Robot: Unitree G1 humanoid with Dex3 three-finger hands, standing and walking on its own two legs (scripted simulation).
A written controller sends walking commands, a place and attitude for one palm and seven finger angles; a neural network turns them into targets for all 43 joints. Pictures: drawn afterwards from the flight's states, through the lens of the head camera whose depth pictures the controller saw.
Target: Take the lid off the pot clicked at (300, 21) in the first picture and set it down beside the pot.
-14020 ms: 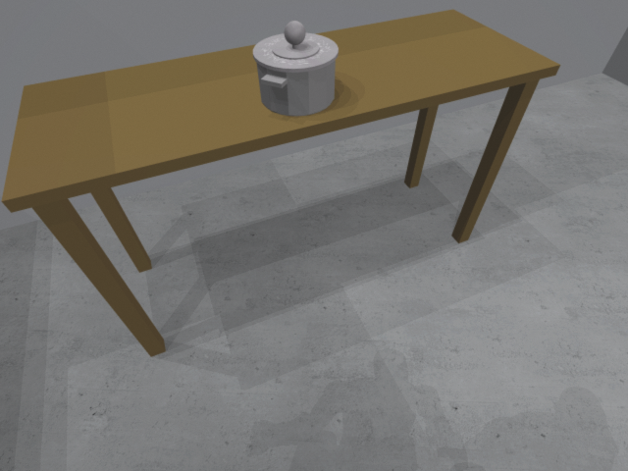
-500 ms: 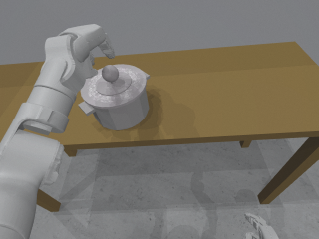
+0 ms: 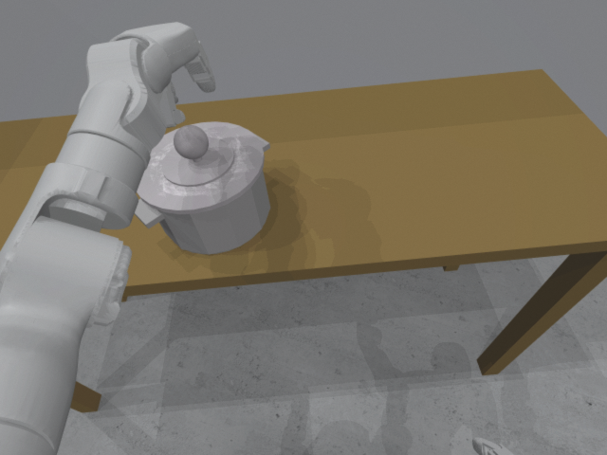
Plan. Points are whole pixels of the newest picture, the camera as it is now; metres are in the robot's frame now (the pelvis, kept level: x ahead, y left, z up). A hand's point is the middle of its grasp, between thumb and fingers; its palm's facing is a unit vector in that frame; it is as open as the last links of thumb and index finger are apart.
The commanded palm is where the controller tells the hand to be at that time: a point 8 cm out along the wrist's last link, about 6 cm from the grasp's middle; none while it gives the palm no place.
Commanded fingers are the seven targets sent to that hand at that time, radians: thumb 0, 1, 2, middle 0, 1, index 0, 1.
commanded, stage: move the open hand above the knob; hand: left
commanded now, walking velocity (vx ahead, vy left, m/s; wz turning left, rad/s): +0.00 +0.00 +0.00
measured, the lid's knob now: (191, 142) +0.51 +0.14 +0.15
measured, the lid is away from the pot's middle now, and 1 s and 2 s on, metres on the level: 0.00 0.00 0.00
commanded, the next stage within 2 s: lower the open fingers around the knob in 0.44 s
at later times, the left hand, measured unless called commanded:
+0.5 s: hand (180, 97) +0.48 +0.12 +0.24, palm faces -0.22 -0.04 -0.98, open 10.0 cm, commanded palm +0.46 +0.13 +0.30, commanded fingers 0.00 -0.40 1.72 -0.87 -0.08 -0.87 -0.08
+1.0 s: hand (185, 122) +0.49 +0.13 +0.20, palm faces -0.34 -0.10 -0.93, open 10.1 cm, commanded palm +0.47 +0.15 +0.26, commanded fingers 0.00 -0.40 1.72 -0.87 -0.08 -0.87 -0.08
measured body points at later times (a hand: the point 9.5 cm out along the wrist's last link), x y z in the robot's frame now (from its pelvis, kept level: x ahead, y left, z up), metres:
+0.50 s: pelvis +0.00 +0.00 +0.00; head +0.03 -0.04 +0.45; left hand +0.49 +0.12 +0.29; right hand +0.12 -0.26 -0.13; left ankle +0.03 +0.12 -0.74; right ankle -0.05 -0.14 -0.74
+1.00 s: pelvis +0.01 -0.01 +0.00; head +0.04 -0.04 +0.45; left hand +0.50 +0.13 +0.25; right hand +0.10 -0.27 -0.13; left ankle +0.03 +0.12 -0.74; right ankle -0.05 -0.14 -0.74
